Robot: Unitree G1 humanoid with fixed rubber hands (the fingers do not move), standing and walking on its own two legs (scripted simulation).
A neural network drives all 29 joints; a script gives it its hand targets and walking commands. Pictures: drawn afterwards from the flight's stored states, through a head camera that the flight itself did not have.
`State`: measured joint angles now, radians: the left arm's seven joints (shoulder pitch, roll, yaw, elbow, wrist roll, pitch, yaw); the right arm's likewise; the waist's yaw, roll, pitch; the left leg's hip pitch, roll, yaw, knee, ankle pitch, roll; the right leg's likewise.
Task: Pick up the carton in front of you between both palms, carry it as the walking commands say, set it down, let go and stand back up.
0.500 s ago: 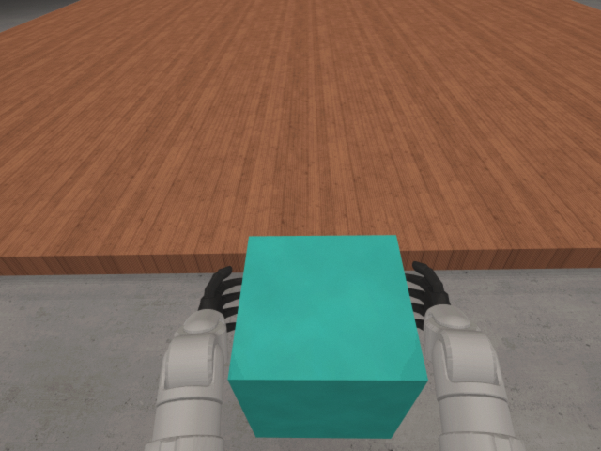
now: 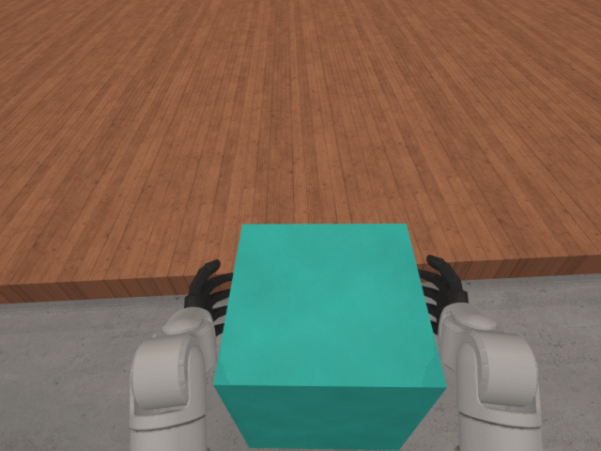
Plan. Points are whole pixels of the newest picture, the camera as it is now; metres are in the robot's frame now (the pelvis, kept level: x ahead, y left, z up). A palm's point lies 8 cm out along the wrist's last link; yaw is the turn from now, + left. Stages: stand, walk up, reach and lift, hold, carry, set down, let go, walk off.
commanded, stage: carry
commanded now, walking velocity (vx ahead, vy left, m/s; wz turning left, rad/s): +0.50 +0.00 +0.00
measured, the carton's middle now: (323, 341) +0.27 +0.00 +0.02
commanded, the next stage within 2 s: none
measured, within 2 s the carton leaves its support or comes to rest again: neither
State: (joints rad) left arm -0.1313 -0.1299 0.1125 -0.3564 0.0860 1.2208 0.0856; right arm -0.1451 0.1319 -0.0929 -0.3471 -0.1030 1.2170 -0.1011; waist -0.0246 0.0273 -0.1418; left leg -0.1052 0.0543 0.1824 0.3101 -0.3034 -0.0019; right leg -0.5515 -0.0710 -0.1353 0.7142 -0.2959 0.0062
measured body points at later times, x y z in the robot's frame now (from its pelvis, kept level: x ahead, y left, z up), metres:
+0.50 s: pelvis +0.31 -0.02 -0.01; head +0.33 -0.04 +0.44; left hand +0.60 +0.14 +0.11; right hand +0.62 -0.17 +0.11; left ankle +0.46 +0.09 -0.71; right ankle +0.18 -0.11 -0.74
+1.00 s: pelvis +0.49 -0.02 -0.01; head +0.55 -0.02 +0.43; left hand +0.89 +0.14 +0.14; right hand +0.90 -0.16 +0.14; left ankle +0.49 +0.07 -0.74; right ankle +0.46 -0.13 -0.74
